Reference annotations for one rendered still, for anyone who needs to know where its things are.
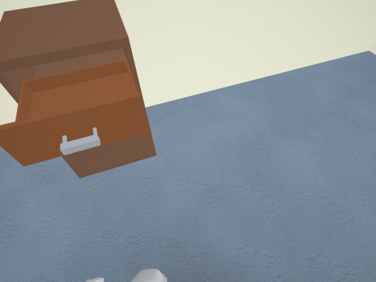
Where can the cabinet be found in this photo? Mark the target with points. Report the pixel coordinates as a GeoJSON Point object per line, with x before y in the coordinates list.
{"type": "Point", "coordinates": [56, 38]}

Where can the drawer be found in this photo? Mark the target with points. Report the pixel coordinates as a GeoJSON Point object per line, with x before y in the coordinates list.
{"type": "Point", "coordinates": [72, 104]}

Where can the robot left thigh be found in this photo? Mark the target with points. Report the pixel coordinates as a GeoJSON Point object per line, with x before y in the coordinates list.
{"type": "Point", "coordinates": [149, 275]}

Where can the handle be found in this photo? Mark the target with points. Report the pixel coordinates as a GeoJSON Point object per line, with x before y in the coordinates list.
{"type": "Point", "coordinates": [79, 144]}

